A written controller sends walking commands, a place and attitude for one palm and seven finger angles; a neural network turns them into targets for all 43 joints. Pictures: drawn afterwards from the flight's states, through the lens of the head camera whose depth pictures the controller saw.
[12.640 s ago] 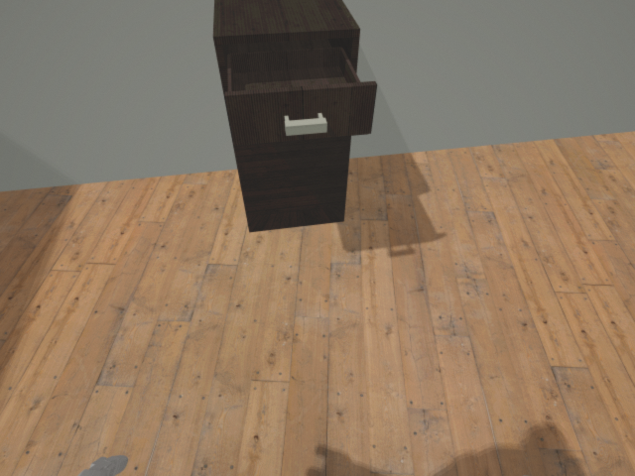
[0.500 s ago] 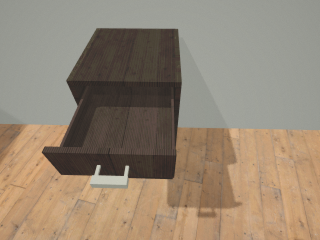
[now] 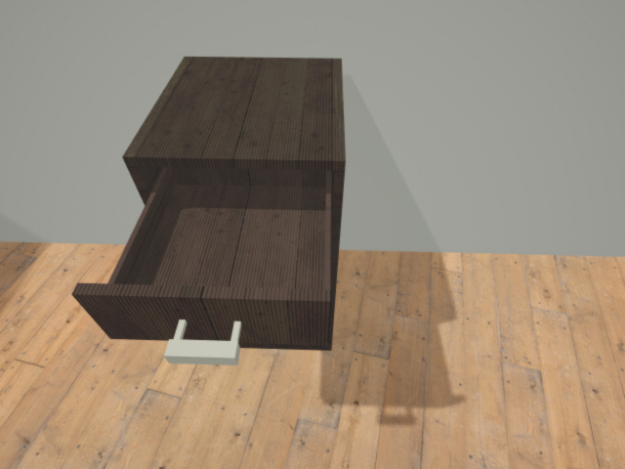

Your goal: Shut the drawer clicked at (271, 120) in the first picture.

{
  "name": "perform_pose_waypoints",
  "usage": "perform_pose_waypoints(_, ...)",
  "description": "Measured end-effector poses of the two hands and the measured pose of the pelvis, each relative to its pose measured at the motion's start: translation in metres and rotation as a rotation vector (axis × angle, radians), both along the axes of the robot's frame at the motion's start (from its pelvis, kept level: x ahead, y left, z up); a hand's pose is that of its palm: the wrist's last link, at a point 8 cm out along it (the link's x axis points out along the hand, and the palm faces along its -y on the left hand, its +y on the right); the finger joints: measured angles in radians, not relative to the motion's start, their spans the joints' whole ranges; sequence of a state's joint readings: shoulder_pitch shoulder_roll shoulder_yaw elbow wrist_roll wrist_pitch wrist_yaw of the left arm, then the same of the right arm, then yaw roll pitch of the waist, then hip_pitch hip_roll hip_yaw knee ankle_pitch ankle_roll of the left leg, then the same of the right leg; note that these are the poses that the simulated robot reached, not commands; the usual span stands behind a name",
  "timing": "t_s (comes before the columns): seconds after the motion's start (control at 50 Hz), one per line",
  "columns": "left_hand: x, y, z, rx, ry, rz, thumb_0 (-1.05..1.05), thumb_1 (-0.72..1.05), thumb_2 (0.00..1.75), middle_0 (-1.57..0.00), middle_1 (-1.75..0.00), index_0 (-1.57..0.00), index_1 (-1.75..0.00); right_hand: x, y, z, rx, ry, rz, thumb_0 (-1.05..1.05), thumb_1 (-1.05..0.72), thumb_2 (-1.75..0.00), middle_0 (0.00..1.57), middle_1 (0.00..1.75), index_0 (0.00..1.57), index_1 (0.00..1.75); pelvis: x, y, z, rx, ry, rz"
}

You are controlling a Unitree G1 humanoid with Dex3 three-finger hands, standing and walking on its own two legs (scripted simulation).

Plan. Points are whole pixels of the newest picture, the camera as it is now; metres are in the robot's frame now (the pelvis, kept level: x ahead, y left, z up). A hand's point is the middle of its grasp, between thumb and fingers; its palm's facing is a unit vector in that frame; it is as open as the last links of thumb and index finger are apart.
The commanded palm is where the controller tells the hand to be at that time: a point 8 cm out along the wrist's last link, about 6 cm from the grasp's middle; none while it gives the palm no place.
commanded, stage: look again from close up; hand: left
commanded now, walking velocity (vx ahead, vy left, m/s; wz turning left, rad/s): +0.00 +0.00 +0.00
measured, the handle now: (206, 339) +0.31 +0.18 -0.06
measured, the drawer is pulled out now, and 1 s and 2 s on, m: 0.29 0.28 0.28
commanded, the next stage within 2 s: raise the hand and make a fist in 0.30 s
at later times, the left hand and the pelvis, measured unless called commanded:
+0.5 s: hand out of the picture +0.05 +0.19 -0.13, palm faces +0.20 -0.95 -0.24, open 7.1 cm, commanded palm +0.08 +0.21 -0.07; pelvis -0.01 +0.00 +0.00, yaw +1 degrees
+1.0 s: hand out of the picture +0.11 +0.16 -0.01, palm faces +0.13 -0.99 +0.00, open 5.0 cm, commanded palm +0.08 +0.19 -0.03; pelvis -0.05 +0.01 -0.09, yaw +5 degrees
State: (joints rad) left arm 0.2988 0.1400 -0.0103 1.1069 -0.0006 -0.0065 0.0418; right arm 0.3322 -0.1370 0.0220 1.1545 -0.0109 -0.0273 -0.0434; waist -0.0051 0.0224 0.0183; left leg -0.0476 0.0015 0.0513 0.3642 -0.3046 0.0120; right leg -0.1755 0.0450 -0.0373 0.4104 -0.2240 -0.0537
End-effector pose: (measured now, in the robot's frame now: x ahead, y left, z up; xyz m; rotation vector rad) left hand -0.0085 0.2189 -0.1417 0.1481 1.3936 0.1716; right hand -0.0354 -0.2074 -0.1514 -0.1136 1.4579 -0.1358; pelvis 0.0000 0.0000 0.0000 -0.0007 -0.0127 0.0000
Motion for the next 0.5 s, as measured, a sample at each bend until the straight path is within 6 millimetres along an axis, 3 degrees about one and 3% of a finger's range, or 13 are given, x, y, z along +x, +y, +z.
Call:
perform_pose_waypoints(0.42,-0.018,-0.013,-0.004,-0.022,0.023,0.013,0.01,0.92,0.89,-0.2,-0.3,-0.2,-0.3,-0.009,-0.002,0.002,0.0,0.014,-0.002,0.0,-0.91,-0.9,0.2,0.3,0.2,0.3,-0.006,-0.004,-0.001,-0.007,0.008,0.004)
perform_pose_waypoints(0.46,0.0,0.0,0.01,0.014,-0.101,0.077,0.03,0.96,0.89,-0.2,-0.31,-0.21,-0.3,0.004,-0.005,0.005,-0.023,-0.086,0.002,0.0,-0.91,-0.9,0.2,0.3,0.2,0.3,-0.009,-0.003,-0.003,-0.006,0.007,-0.002)
perform_pose_waypoints(0.5,0.038,0.017,0.042,0.084,-0.352,0.09,0.05,0.97,0.89,-0.21,-0.32,-0.22,-0.31,0.027,-0.013,0.008,-0.053,-0.239,0.016,0.0,-0.91,-0.9,0.2,0.3,0.2,0.3,-0.011,0.0,-0.004,-0.002,0.013,0.01)
